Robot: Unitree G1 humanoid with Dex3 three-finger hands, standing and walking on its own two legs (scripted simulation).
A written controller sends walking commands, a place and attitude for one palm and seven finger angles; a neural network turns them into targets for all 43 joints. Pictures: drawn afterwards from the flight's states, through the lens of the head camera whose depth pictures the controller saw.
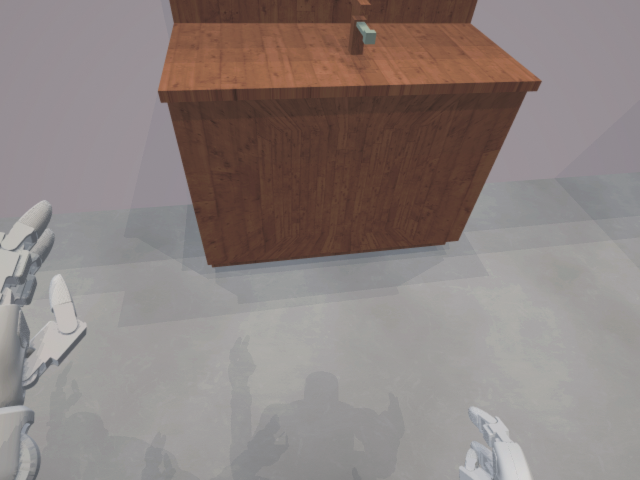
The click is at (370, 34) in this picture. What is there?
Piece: tap's lever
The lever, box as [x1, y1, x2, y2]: [363, 30, 375, 43]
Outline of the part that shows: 364,30 364,43 374,43 374,30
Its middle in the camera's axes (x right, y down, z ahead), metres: +0.13 -0.53 +1.02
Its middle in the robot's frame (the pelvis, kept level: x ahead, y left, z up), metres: +1.14 -0.06 +0.11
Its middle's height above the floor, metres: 0.88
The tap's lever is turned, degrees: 0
